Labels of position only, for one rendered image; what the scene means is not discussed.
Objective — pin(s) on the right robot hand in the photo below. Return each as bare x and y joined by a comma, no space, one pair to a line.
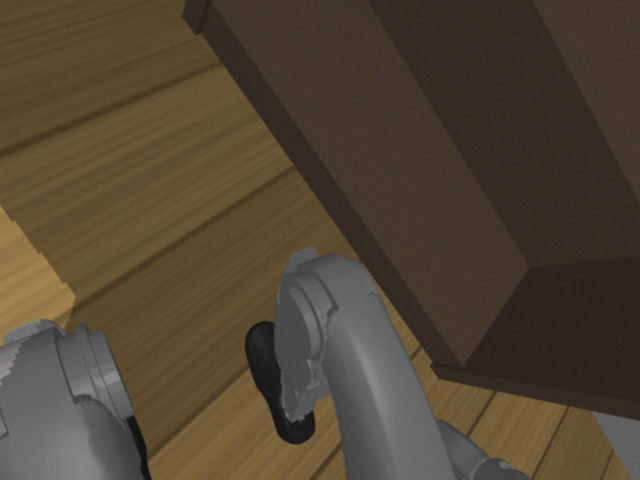
466,456

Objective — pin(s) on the right robot foot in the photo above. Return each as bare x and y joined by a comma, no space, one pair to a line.
260,353

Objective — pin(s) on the bookshelf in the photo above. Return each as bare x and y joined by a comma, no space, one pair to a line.
482,158

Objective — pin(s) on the right robot arm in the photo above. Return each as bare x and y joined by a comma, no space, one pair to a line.
498,469

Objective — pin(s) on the left robot foot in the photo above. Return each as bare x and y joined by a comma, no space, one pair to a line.
141,446

